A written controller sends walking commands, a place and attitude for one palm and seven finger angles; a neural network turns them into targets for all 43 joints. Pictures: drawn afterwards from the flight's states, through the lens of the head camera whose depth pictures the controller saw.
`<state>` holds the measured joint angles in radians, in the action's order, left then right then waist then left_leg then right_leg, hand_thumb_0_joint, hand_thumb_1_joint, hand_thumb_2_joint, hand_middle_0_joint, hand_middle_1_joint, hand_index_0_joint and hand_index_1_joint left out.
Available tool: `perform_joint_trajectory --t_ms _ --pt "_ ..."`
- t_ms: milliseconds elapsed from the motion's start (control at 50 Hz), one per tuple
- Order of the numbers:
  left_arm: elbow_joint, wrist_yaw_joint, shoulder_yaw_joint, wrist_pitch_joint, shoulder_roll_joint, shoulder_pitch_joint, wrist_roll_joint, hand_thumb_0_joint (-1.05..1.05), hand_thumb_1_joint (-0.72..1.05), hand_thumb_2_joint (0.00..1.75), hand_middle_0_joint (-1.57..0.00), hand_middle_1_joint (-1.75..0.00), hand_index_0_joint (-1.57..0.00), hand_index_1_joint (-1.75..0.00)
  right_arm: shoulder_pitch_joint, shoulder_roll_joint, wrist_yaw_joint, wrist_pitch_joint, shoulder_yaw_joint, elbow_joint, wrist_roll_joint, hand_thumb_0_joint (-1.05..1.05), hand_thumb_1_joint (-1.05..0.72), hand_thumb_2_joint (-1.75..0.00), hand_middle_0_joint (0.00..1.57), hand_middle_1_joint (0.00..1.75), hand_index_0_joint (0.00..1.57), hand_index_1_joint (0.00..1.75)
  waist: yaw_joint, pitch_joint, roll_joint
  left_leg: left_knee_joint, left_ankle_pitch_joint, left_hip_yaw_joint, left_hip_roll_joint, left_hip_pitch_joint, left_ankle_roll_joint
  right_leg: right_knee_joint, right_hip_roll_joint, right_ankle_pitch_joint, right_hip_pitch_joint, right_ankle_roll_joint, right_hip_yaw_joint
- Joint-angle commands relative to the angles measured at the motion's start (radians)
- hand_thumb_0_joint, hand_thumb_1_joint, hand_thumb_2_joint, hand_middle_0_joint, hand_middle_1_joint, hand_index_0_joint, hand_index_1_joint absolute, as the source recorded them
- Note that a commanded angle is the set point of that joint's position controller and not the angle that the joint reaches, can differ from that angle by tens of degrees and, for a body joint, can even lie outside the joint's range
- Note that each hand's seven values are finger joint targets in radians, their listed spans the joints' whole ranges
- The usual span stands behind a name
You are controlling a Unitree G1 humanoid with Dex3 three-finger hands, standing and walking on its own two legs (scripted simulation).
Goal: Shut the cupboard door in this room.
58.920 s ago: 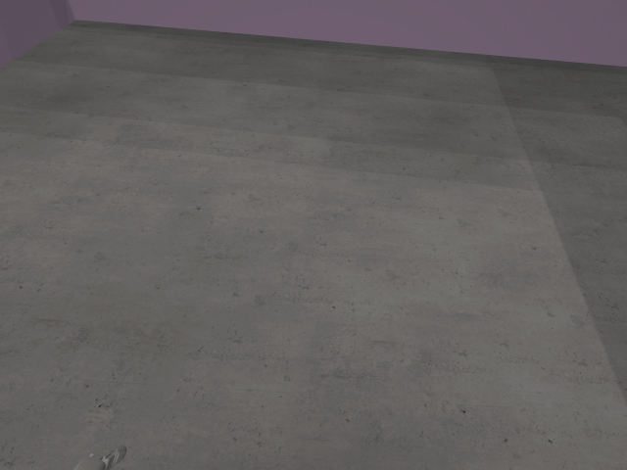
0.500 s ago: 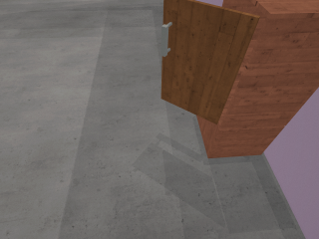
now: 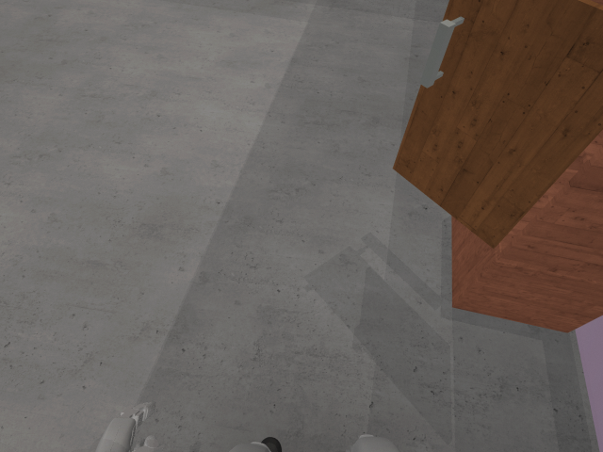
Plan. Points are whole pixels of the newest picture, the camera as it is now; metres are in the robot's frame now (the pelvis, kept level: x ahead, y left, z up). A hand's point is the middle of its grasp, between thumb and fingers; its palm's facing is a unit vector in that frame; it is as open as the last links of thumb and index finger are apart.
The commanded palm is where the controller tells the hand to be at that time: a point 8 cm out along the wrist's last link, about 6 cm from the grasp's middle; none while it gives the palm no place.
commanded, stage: walk to a spot facing it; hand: left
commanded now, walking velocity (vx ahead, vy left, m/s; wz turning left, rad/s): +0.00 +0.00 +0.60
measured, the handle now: (442, 52) +0.89 -0.29 +0.03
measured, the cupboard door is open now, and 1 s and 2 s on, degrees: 52 52 52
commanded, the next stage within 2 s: turn to face it in 1.18 s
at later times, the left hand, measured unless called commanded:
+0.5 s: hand out of the picture -0.04 +0.20 -0.19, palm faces +0.36 -0.90 -0.25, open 7.4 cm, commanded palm none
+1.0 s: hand out of the picture +0.06 +0.20 -0.16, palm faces +0.62 -0.75 -0.21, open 7.4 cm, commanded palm none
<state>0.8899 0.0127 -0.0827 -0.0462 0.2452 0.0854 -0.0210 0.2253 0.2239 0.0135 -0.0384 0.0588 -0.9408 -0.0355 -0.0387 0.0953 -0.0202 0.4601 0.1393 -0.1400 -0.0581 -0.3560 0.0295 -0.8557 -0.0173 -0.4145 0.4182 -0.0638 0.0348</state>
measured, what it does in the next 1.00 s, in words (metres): walks ahead, turning left: right foot, then left foot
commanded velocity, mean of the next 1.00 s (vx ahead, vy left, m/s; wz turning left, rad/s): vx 0.21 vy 0.00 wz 0.60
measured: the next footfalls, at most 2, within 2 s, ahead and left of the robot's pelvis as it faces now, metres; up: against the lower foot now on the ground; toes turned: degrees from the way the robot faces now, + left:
right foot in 0.10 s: +0.04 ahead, -0.16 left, +0.00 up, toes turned +7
left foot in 0.44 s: -0.01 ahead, +0.11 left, +0.00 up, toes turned +22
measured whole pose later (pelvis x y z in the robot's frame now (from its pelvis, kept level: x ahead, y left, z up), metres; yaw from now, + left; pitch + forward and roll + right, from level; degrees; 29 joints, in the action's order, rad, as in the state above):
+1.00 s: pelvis +0.14 +0.03 +0.00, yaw +39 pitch +2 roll +1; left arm 0.92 0.00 -0.06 0.05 0.18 0.28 -0.03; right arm 0.20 0.24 -0.04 -0.03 0.07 -0.92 -0.03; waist -0.02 0.07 0.01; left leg 1.07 0.32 0.04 0.06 -0.57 -0.01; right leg -0.42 -0.12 -0.29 0.15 -0.03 -0.22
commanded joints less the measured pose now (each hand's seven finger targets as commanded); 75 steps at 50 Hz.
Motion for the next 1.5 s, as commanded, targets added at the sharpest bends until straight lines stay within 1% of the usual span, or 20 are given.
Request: perform_joint_trajectory --t_ms 0,40,80,160,240,380,420,500,700,740,760,840,900,1040,1100,1120,1140,1160,1260,1480 --pt "-0.056 0.012 -0.012 0.017 0.076 0.120 0.005 0.00 0.90 0.90 -0.20 -0.30 -0.20 -0.30 -0.005 0.199 0.005 -0.002 0.065 0.078 0.004 0.00 -0.90 -0.90 0.20 0.30 0.20 0.30 0.033 -0.160 -0.184 -0.110 -0.033 -0.284 0.181 0.068 0.098 0.238 0.055 0.045 -0.152 0.013 -0.032" --pt "-0.040 0.019 -0.031 0.027 0.137 0.217 -0.001 0.00 0.90 0.90 -0.20 -0.30 -0.20 -0.30 -0.051 0.156 -0.002 -0.009 0.065 0.102 0.020 0.00 -0.90 -0.90 0.20 0.30 0.20 0.30 0.083 -0.162 -0.057 0.002 0.180 -0.213 0.084 -0.141 0.021 0.500 -0.032 0.105 -0.380 0.044 0.034" --pt "-0.073 0.031 -0.038 0.032 0.237 0.133 -0.014 0.00 0.90 0.90 -0.20 -0.30 -0.20 -0.30 -0.036 0.121 -0.009 -0.007 0.065 0.116 0.014 0.00 -0.90 -0.90 0.20 0.30 0.20 0.30 0.063 -0.094 0.264 0.562 0.436 0.041 -0.037 -0.291 -0.072 0.694 -0.459 -0.038 -0.254 0.221 0.445" --pt "-0.106 0.032 -0.010 0.044 0.127 -0.004 -0.006 0.00 0.90 0.90 -0.20 -0.30 -0.20 -0.30 0.005 0.124 -0.034 -0.021 0.056 0.096 0.011 0.00 -0.90 -0.90 0.20 0.30 0.20 0.30 -0.028 -0.061 0.233 0.775 0.290 0.081 0.072 -0.245 -0.082 0.536 -0.289 0.340 -0.194 0.207 0.109" --pt "-0.072 0.031 -0.023 0.051 0.169 0.147 -0.010 0.00 0.90 0.90 -0.20 -0.30 -0.20 -0.30 -0.099 0.085 -0.040 -0.012 0.029 0.136 0.024 0.00 -0.90 -0.90 0.20 0.30 0.20 0.30 0.048 -0.124 0.223 0.461 0.333 0.176 0.062 -0.171 -0.091 0.407 -0.289 0.732 -0.382 0.189 -0.007" --pt "-0.055 0.013 -0.040 0.044 0.194 0.198 0.000 0.00 0.90 0.90 -0.20 -0.30 -0.20 -0.30 -0.025 0.113 -0.039 0.009 0.024 0.120 0.022 0.00 -0.90 -0.90 0.20 0.30 0.20 0.30 0.019 -0.172 0.198 0.010 0.158 0.231 0.039 0.180 -0.043 0.256 -0.287 0.522 -0.267 0.092 -0.091" --pt "-0.127 -0.007 -0.009 0.038 0.079 0.132 0.003 0.00 0.90 0.90 -0.20 -0.30 -0.20 -0.30 0.134 0.317 -0.029 0.020 0.077 0.088 0.002 0.00 -0.90 -0.90 0.20 0.30 0.20 0.30 -0.084 -0.208 -0.337 -0.142 0.049 -0.354 0.434 0.481 0.165 -0.171 -0.072 -0.260 0.244 -0.019 -0.203" --pt "-0.138 -0.024 -0.015 0.050 0.099 -0.007 -0.010 0.00 0.90 0.90 -0.20 -0.30 -0.20 -0.30 0.078 0.227 -0.003 0.039 0.047 0.089 0.002 0.00 -0.90 -0.90 0.20 0.30 0.20 0.30 -0.050 -0.056 -0.188 -0.182 0.265 -0.265 0.335 0.283 0.170 -0.264 -0.112 -0.044 0.308 0.007 -0.024" --pt "-0.061 -0.047 -0.024 0.069 0.098 0.223 -0.007 0.00 0.90 0.90 -0.20 -0.30 -0.20 -0.30 -0.046 0.200 -0.007 0.050 0.042 0.099 0.009 0.00 -0.90 -0.90 0.20 0.30 0.20 0.30 0.099 -0.079 -0.079 -0.027 0.350 -0.121 0.165 -0.089 0.098 0.298 0.016 0.163 -0.307 -0.007 -0.131" --pt "-0.020 -0.018 -0.063 0.092 0.270 0.427 -0.026 0.00 0.90 0.90 -0.20 -0.30 -0.20 -0.30 -0.033 0.071 -0.015 0.060 0.018 0.132 0.029 0.00 -0.90 -0.90 0.20 0.30 0.20 0.30 0.195 -0.176 0.424 0.545 0.512 0.109 -0.044 -0.378 -0.003 0.628 -0.399 -0.263 -0.587 0.104 0.392" --pt "-0.036 -0.005 -0.053 0.083 0.255 0.376 -0.012 0.00 0.90 0.90 -0.20 -0.30 -0.20 -0.30 -0.068 0.108 -0.021 0.053 0.028 0.148 0.022 0.00 -0.90 -0.90 0.20 0.30 0.20 0.30 0.158 -0.091 0.350 0.756 0.490 0.057 0.028 -0.410 -0.001 0.741 -0.487 -0.421 -0.431 0.165 0.551" --pt "-0.074 0.002 -0.021 0.102 0.118 0.154 -0.013 0.00 0.90 0.90 -0.20 -0.30 -0.20 -0.30 -0.038 0.084 -0.047 0.039 0.028 0.094 0.005 0.00 -0.90 -0.90 0.20 0.30 0.20 0.30 0.029 -0.021 0.191 0.831 0.208 0.074 0.153 -0.324 -0.024 0.690 -0.382 -0.153 -0.196 0.152 0.159" --pt "-0.038 0.000 -0.020 0.117 0.105 0.220 -0.012 0.00 0.90 0.90 -0.20 -0.30 -0.20 -0.30 -0.061 0.039 -0.060 0.035 0.016 0.099 0.014 0.00 -0.90 -0.90 0.20 0.30 0.20 0.30 0.042 -0.047 0.182 0.659 0.174 0.149 0.137 -0.319 -0.041 0.631 -0.328 0.249 -0.319 0.141 -0.070" --pt "0.016 0.001 -0.031 0.117 0.135 0.294 -0.013 0.00 0.90 0.90 -0.20 -0.30 -0.20 -0.30 -0.175 0.022 -0.076 0.051 -0.004 0.147 0.015 0.00 -0.90 -0.90 0.20 0.30 0.20 0.30 0.075 -0.054 0.189 0.264 0.179 0.263 0.112 -0.227 -0.016 0.508 -0.354 0.629 -0.468 0.126 -0.226" --pt "0.006 -0.004 -0.040 0.113 0.174 0.255 -0.002 0.00 0.90 0.90 -0.20 -0.30 -0.20 -0.30 0.028 0.088 -0.064 0.064 0.017 0.098 0.006 0.00 -0.90 -0.90 0.20 0.30 0.20 0.30 -0.038 -0.167 0.126 0.087 0.102 0.329 0.011 0.151 0.021 0.194 -0.320 0.783 -0.362 0.084 -0.318" --pt "-0.011 -0.014 -0.039 0.111 0.147 0.247 0.003 0.00 0.90 0.90 -0.20 -0.30 -0.20 -0.30 0.168 0.183 -0.052 0.067 0.043 0.068 0.002 0.00 -0.90 -0.90 0.20 0.30 0.20 0.30 -0.111 -0.268 -0.029 0.043 0.072 0.185 0.100 0.424 0.060 -0.060 -0.277 0.555 -0.163 0.050 -0.318" --pt "-0.063 -0.032 -0.018 0.105 0.075 0.229 0.012 0.00 0.90 0.90 -0.20 -0.30 -0.20 -0.30 0.276 0.322 -0.039 0.074 0.080 0.053 -0.004 0.00 -0.90 -0.90 0.20 0.30 0.20 0.30 -0.149 -0.349 -0.327 -0.024 -0.120 -0.318 0.429 0.630 0.203 -0.385 -0.093 -0.173 0.211 -0.014 -0.273" --pt "-0.117 -0.023 -0.009 0.095 0.104 0.107 0.004 0.00 0.90 0.90 -0.20 -0.30 -0.20 -0.30 0.325 0.346 -0.022 0.063 0.078 0.037 0.016 0.00 -0.90 -0.90 0.20 0.30 0.20 0.30 -0.170 -0.358 -0.212 -0.086 -0.213 -0.404 0.476 0.650 0.253 -0.501 -0.087 -0.193 0.309 0.002 -0.107" --pt "-0.049 -0.025 -0.017 0.068 0.068 0.168 -0.011 0.00 0.90 0.90 -0.20 -0.30 -0.20 -0.30 0.007 0.175 0.003 0.086 0.018 0.112 0.009 0.00 -0.90 -0.90 0.20 0.30 0.20 0.30 0.008 -0.119 -0.137 -0.150 -0.070 -0.123 0.315 0.163 0.160 -0.381 -0.145 0.047 0.182 -0.004 -0.026" --pt "-0.005 -0.012 0.024 0.031 0.004 0.136 -0.002 0.00 0.90 0.90 -0.20 -0.30 -0.20 -0.30 0.052 0.097 0.023 0.068 -0.005 0.005 0.010 0.00 -0.90 -0.90 0.20 0.30 0.20 0.30 0.033 -0.057 -0.117 -0.082 -0.483 0.144 0.309 0.202 0.115 0.121 -0.033 0.221 -0.024 0.038 -0.079"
